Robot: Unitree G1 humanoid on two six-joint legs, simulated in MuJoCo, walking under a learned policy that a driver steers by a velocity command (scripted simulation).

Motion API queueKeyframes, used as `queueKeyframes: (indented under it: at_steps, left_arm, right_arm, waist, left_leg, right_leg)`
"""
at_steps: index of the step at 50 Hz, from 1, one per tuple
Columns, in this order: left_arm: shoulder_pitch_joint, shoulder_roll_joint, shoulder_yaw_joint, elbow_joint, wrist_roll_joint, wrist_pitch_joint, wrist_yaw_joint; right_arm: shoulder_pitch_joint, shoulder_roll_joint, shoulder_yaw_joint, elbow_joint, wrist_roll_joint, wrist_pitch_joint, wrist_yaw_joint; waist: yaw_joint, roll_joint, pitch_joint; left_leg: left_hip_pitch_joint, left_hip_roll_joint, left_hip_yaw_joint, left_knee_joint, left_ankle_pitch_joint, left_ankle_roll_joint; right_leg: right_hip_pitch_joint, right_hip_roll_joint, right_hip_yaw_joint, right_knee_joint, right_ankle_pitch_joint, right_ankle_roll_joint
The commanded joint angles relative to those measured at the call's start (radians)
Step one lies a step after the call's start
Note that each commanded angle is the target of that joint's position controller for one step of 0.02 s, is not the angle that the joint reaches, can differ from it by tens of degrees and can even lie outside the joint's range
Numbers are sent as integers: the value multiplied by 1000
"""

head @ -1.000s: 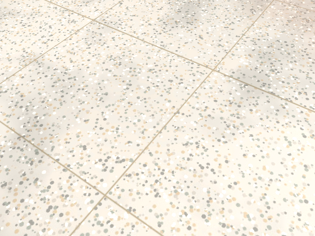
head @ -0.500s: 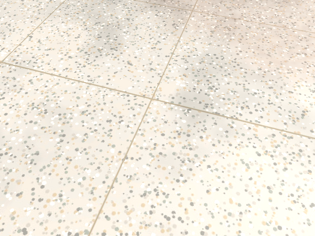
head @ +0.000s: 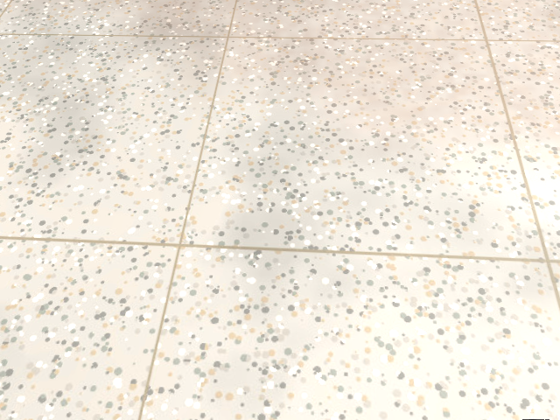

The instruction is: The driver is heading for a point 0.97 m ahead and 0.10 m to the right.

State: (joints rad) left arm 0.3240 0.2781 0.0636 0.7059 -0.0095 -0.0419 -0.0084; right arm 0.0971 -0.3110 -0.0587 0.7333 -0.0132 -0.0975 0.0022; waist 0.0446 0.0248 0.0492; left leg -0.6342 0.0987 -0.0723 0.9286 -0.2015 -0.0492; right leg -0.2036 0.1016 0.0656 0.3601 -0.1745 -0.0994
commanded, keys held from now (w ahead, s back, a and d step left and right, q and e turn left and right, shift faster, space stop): w+e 0.44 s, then e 0.02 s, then no key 0.54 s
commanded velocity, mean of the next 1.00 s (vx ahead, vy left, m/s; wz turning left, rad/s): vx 0.33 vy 0.00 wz -0.40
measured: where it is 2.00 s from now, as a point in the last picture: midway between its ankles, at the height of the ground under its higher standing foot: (361, 333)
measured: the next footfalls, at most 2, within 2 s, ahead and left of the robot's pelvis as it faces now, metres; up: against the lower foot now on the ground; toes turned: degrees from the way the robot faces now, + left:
left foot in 0.24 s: +0.33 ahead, +0.14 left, +0.00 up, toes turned -12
right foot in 0.70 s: +0.48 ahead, -0.17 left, +0.00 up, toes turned -21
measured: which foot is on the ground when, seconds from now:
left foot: up 0.00-0.22, down 0.24-0.70, up 0.72-1.00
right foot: down 0.00-0.24, up 0.26-0.68, down 0.70-1.00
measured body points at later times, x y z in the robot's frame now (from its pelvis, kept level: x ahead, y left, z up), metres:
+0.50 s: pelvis +0.28 +0.04 +0.00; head +0.31 +0.04 +0.45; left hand +0.51 +0.26 -0.10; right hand +0.25 -0.25 -0.12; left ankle +0.29 +0.15 -0.75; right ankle +0.30 -0.13 -0.67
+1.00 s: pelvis +0.42 -0.03 -0.02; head +0.44 -0.04 +0.43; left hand +0.66 +0.14 -0.12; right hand +0.42 -0.33 -0.14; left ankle +0.50 +0.09 -0.74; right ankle +0.45 -0.15 -0.75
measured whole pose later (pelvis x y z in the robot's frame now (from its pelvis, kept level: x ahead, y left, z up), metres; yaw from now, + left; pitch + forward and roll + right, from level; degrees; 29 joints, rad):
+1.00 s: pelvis +0.42 -0.03 -0.02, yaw -22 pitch +0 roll -1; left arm 0.13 0.23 0.03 0.73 0.02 0.00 -0.01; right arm 0.15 -0.29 -0.03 0.87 -0.01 0.02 -0.02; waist 0.00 0.03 0.04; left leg -0.35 0.07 -0.02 0.64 -0.28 -0.05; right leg -0.35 0.06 -0.01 0.49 -0.14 -0.05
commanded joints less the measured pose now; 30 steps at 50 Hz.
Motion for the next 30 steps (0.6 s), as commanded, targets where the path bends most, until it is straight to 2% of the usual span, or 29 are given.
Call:
queueKeyframes:
  at_steps: [1, 4, 7, 9, 10, 11, 12, 13, 14, 15, 16, 17, 18, 20, 22, 23, 26, 28, 30]
  left_arm:
    - [-31, 182, 51, -71, -7, -16, 21]
    - [20, 190, 56, -47, -13, -9, 26]
    - [50, 176, 55, -30, -18, -2, 29]
    - [42, 176, 57, -29, -15, 5, 32]
    - [29, 168, 55, -32, -14, 9, 32]
    - [22, 136, 44, -38, -11, 9, 30]
    - [26, 78, 21, -57, 4, 8, 26]
    - [163, 18, 2, -87, -25, -1, 25]
    - [162, 119, 16, -63, -35, -3, 29]
    - [57, 179, 34, -70, -30, 2, 29]
    - [1, 178, 36, -80, -20, 7, 31]
    - [-38, 166, 38, -92, -9, 7, 27]
    - [-35, 148, 39, -97, -13, 10, 21]
    - [-30, 106, 32, -101, -23, 21, 13]
    - [-65, 83, 25, -122, -18, 28, 11]
    - [-88, 78, 23, -134, -14, 29, 11]
    - [-132, 49, 10, -144, 1, 18, 1]
    - [-188, 35, 3, -153, 1, 8, -13]
    - [-229, 41, 5, -167, 0, 5, -27]
  right_arm:
    - [-59, -45, -6, -67, -1, -4, 3]
    - [-148, -45, -1, -94, 14, -13, 16]
    - [-165, -81, -13, -106, 21, -23, 26]
    - [-129, -104, -24, -101, 22, -32, 29]
    - [-73, -112, -31, -86, 22, -36, 26]
    - [22, -137, -47, -63, 14, -41, 19]
    - [167, -187, -61, -51, -3, -44, 11]
    - [258, -265, -80, -17, -12, -28, 13]
    - [242, -176, -61, -25, 14, -24, 20]
    - [198, -114, -44, -37, 17, -18, 16]
    - [149, -95, -36, -42, 7, -11, 13]
    - [120, -73, -29, -33, 3, -6, 11]
    - [109, -62, -23, -27, -3, -8, 7]
    - [108, -59, -25, -12, 4, -15, 6]
    - [116, -86, -34, 6, 9, -21, 4]
    - [109, -99, -38, 11, 7, -20, 3]
    - [91, -124, -41, 27, 11, -4, -2]
    - [112, -135, -40, 43, 18, 8, -7]
    - [146, -151, -41, 65, 31, 18, -7]
  waist:
    - [-13, -80, -44]
    - [25, -99, -30]
    - [23, -113, -32]
    - [-2, -142, -38]
    - [-34, -155, -53]
    - [-82, -146, -113]
    - [-142, -53, -252]
    - [-85, 285, -379]
    - [-102, 224, -327]
    - [-127, 130, -199]
    - [-114, 64, -131]
    - [-100, 53, -74]
    - [-78, 79, -59]
    - [-66, 95, -47]
    - [-65, 71, -28]
    - [-63, 58, -12]
    - [-62, 46, -22]
    - [-86, 49, -38]
    - [-97, 55, -50]
  left_leg:
    - [56, -40, 20, -208, 201, -25]
    - [129, -81, 20, -352, 309, -22]
    - [144, -88, -15, -427, 265, 2]
    - [189, -91, -16, -444, 173, 29]
    - [264, -96, 1, -470, 151, 48]
    - [417, -80, 2, -494, 149, 79]
    - [670, 76, -143, -472, 87, 140]
    - [990, 296, -608, -567, -158, 301]
    - [968, 317, -723, -627, -383, 296]
    - [853, 275, -565, -641, -359, 251]
    - [738, 235, -430, -650, -222, 225]
    - [645, 197, -332, -670, -104, 220]
    - [585, 171, -257, -691, -31, 210]
    - [540, 152, -158, -735, 38, 219]
    - [532, 165, -95, -767, 109, 239]
    - [530, 170, -56, -767, 219, 246]
    - [507, 125, 94, -728, 532, 233]
    - [507, 105, 151, -708, 582, 215]
    - [557, 120, 151, -676, 584, 205]
  right_leg:
    - [-41, -202, 179, -138, 187, -149]
    - [-53, -202, 204, -124, 99, -120]
    - [32, -235, 285, -48, 57, -104]
    - [73, -253, 336, 13, 82, -89]
    - [71, -241, 343, 56, 111, -75]
    - [45, -191, 315, 164, 157, -45]
    - [-66, -128, 240, 431, 46, -8]
    - [-425, 11, 109, 762, -391, 64]
    - [-557, -67, 132, 905, -404, 77]
    - [-590, -102, 116, 941, -312, 83]
    - [-562, -137, 82, 927, -241, 90]
    - [-544, -164, 79, 881, -192, 92]
    - [-499, -191, 77, 851, -161, 91]
    - [-472, -208, 50, 807, -141, 94]
    - [-505, -220, 42, 745, -103, 104]
    - [-517, -220, 38, 699, -76, 113]
    - [-424, -190, -14, 493, 64, 119]
    - [-339, -158, -58, 357, 171, 112]
    - [-301, -139, -64, 271, 190, 95]
Velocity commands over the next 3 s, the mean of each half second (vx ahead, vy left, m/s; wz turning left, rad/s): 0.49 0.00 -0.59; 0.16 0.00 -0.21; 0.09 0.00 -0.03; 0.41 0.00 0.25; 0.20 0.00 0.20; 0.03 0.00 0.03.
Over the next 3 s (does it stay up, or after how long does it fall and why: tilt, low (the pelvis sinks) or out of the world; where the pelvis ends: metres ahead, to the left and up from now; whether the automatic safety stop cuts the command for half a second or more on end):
stays up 0.94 -0.19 -0.01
